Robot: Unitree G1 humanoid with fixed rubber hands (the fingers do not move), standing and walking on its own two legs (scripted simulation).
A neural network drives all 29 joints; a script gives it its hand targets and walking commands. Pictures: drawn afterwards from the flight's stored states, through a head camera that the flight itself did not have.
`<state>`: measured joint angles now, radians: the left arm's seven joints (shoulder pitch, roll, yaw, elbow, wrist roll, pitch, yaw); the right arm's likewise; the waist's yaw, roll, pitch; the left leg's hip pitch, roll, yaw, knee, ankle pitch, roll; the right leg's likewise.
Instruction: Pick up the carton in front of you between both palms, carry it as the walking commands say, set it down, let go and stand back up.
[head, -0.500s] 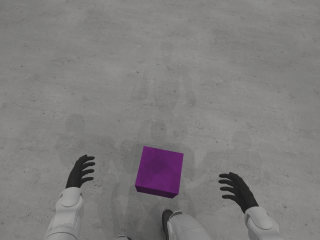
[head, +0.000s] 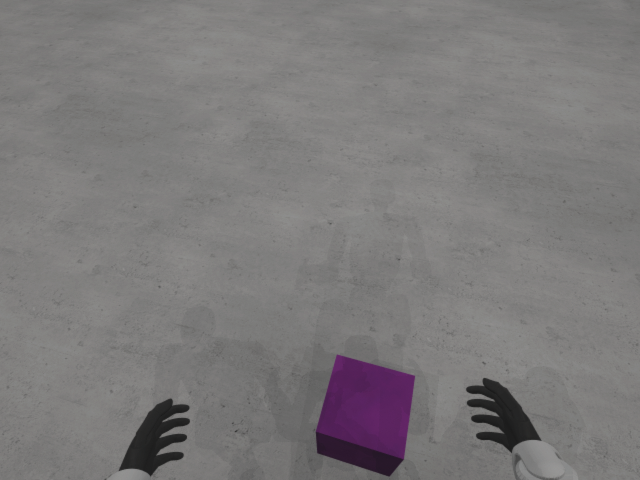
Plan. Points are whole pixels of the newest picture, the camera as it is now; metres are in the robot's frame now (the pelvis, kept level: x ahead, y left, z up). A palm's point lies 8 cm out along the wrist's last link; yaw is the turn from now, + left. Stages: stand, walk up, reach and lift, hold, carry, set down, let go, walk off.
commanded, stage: let go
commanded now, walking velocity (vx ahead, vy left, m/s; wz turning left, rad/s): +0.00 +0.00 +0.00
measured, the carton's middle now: (363, 416) +0.35 -0.11 -0.65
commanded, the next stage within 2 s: stand in 0.22 s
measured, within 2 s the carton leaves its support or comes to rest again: neither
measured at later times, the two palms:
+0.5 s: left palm out of the picture +0.11 +0.27 -0.07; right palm (571, 478) +0.13 -0.31 -0.11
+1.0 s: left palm out of the picture +0.10 +0.27 -0.09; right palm (580, 476) +0.13 -0.32 -0.11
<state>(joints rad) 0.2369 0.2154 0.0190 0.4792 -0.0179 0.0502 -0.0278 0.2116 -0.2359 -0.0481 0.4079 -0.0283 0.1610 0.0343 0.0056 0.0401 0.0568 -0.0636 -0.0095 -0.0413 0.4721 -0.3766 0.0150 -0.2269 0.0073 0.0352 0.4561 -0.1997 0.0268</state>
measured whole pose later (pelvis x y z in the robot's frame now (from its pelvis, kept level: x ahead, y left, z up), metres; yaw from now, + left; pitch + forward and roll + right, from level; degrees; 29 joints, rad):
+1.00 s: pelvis +0.01 -0.04 +0.00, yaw +3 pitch -1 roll +0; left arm 0.14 0.33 0.04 0.90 0.03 0.01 0.01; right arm 0.21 -0.38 0.00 0.82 -0.03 0.00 -0.04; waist 0.01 0.06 0.02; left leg -0.06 0.01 -0.10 0.45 -0.37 -0.03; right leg -0.24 0.02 -0.02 0.51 -0.25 -0.02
